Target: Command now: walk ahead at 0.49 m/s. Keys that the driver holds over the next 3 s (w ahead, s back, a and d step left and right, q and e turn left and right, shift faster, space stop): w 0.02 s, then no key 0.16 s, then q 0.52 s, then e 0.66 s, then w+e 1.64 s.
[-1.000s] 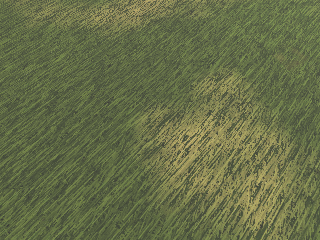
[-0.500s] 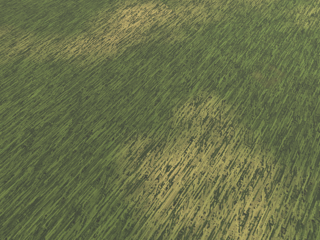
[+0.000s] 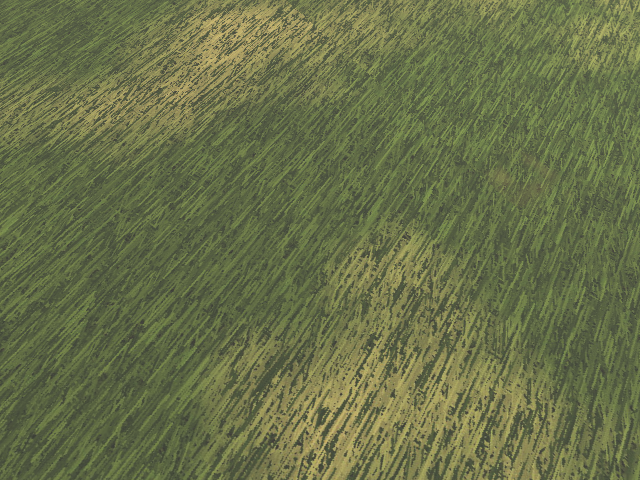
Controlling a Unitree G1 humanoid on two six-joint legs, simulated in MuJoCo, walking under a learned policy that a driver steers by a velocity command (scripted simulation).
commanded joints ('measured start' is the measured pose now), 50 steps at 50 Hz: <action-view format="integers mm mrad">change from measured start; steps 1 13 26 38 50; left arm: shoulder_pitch -138 108 92 46 101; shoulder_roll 20 70 118 70 71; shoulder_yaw -9 13 30 32 34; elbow -88 11 -5 -51 6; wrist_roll -7 -33 -12 -12 -22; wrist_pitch -14 -46 -6 79 84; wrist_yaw -2 46 85 70 51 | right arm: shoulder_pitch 43 21 -171 -116 -215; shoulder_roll -139 -114 -88 -207 -185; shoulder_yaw -23 -21 -39 -64 -38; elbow -24 -4 -116 -176 -149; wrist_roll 0 5 -29 -29 -15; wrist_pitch -15 39 155 106 108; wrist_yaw -9 -44 -6 -33 -64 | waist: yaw -13 46 13 0 2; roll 113 6 -50 201 162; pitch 66 -181 -60 10 -26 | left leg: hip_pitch -46 -505 -446 -211 -56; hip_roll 248 93 149 441 382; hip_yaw -99 -140 -37 -391 -121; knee -67 1059 716 58 160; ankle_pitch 481 -274 -110 371 471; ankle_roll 91 -46 -88 181 143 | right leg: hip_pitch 23 700 400 127 240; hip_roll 36 -254 -193 43 80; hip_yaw -54 272 -8 -25 -7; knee -160 -463 -645 91 -43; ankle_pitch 84 716 -92 -486 -416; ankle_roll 0 -271 -209 54 37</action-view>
